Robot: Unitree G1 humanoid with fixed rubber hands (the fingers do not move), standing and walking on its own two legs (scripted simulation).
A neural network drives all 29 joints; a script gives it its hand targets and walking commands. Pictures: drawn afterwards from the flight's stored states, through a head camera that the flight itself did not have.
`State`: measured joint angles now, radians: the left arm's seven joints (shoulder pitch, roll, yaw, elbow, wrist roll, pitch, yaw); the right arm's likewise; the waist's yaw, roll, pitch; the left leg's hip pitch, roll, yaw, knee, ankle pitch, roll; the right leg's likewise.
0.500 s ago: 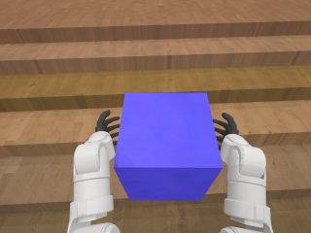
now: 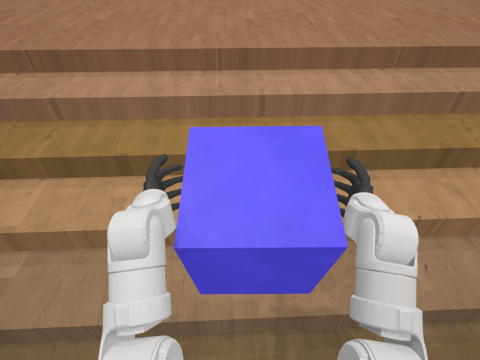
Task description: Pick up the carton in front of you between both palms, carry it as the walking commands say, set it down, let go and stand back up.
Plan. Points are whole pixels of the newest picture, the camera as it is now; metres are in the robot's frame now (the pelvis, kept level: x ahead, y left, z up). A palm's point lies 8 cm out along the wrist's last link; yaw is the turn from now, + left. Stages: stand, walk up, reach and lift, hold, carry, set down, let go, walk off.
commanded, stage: carry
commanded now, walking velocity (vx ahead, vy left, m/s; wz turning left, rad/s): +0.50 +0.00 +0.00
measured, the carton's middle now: (255, 218) +0.35 +0.00 +0.08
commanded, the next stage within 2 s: none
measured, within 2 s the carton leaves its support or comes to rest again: neither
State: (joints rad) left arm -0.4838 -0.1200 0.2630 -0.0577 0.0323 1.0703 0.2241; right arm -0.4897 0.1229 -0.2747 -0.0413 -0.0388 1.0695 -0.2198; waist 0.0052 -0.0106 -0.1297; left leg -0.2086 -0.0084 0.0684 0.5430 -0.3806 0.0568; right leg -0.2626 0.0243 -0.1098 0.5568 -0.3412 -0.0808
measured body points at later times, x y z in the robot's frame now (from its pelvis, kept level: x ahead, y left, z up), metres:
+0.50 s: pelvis +0.20 +0.04 +0.05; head +0.25 +0.02 +0.49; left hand +0.57 +0.16 +0.15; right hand +0.53 -0.15 +0.14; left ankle +0.24 +0.11 -0.62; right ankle +0.03 -0.08 -0.55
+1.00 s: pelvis +0.50 -0.01 +0.20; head +0.52 +0.01 +0.65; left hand +0.84 +0.20 +0.34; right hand +0.87 -0.12 +0.33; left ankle +0.42 +0.10 -0.32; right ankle +0.58 -0.09 -0.49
